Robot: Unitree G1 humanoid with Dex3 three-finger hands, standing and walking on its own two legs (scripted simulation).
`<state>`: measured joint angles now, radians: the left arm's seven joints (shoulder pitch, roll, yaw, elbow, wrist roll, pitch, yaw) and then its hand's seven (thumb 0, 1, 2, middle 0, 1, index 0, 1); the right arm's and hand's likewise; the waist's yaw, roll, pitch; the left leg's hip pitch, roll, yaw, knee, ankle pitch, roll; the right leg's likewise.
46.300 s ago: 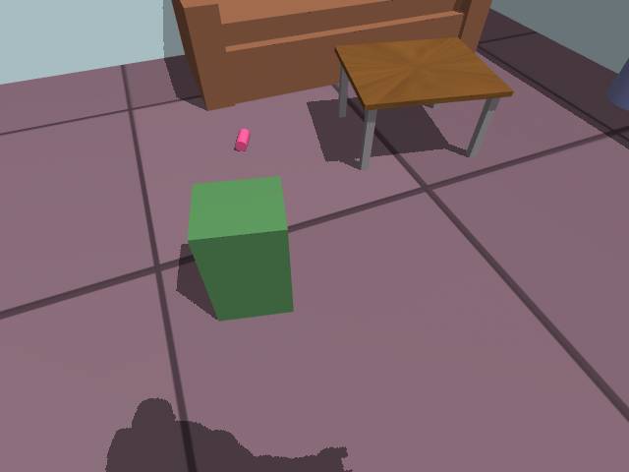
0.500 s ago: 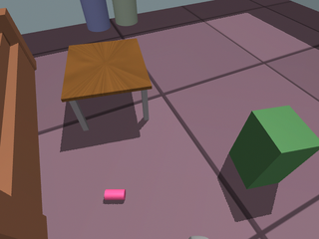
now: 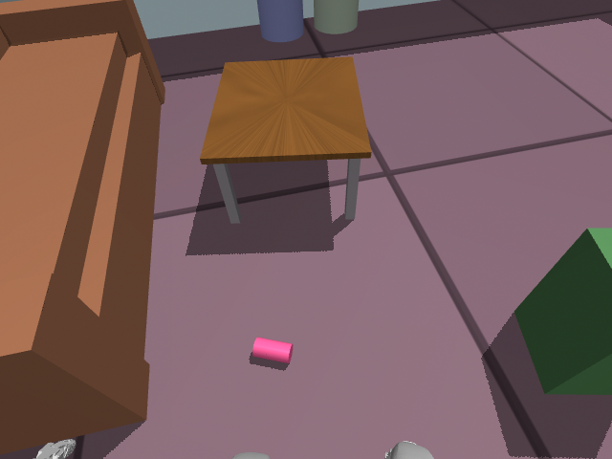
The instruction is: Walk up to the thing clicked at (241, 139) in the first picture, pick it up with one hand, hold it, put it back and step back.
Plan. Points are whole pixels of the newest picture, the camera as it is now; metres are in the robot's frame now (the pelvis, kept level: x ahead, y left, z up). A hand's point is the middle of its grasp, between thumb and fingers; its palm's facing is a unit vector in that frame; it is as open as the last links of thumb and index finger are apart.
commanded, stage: walk up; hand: left
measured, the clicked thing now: (273, 350) +0.51 +0.18 -0.71
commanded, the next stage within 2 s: stand in 1.40 s
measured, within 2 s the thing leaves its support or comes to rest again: neither
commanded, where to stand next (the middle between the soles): +0.11 -0.01 m, yaw -7 degrees
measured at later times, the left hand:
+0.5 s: hand (201, 438) +0.16 +0.19 -0.16, palm faces -0.11 -0.92 -0.38, open 7.4 cm
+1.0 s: hand out of the picture +0.08 +0.34 -0.14, palm faces +0.01 -0.83 -0.56, open 7.4 cm
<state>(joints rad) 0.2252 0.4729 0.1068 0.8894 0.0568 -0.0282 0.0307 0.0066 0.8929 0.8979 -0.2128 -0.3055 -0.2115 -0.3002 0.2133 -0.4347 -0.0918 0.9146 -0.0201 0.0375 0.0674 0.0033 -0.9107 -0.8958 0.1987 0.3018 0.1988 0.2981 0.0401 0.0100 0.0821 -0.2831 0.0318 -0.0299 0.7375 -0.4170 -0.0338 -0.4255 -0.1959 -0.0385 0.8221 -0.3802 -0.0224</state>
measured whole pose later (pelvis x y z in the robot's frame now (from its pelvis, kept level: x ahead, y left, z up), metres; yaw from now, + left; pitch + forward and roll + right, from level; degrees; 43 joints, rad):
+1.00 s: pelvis -0.02 +0.02 -0.02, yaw -4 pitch -5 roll +2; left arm 0.19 0.48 0.10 0.88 0.02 0.03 0.06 0.01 0.90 0.90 -0.21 -0.30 -0.21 -0.30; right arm 0.19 -0.41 -0.05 0.90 -0.01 0.05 0.03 0.00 -0.91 -0.90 0.20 0.30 0.20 0.30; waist 0.04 0.00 0.16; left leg -0.36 0.01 -0.01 0.95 -0.51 -0.04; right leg -0.57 -0.05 0.19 1.05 -0.50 -0.02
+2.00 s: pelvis +0.02 -0.09 +0.04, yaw -6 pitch -4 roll +0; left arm 0.12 0.32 0.00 1.03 0.01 -0.04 -0.01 0.01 0.90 0.90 -0.21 -0.30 -0.21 -0.30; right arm 0.10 -0.35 -0.02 1.04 0.00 -0.02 0.01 0.01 -0.91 -0.90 0.20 0.30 0.20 0.30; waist 0.00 -0.02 0.06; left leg -0.16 0.01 0.00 0.44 -0.21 0.00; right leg -0.13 0.01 -0.04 0.44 -0.23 -0.02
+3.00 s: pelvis -0.13 -0.07 +0.02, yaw -1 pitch -1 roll +1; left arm 0.09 0.34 0.06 0.83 0.03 0.02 0.04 0.01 0.90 0.90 -0.21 -0.31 -0.21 -0.30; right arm 0.07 -0.43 -0.04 0.93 -0.01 0.07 -0.03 0.00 -0.91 -0.90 0.20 0.30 0.20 0.30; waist 0.02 0.03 0.21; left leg -0.35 -0.05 -0.09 1.00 -0.53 -0.03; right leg -0.39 -0.05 -0.07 0.65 -0.25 -0.02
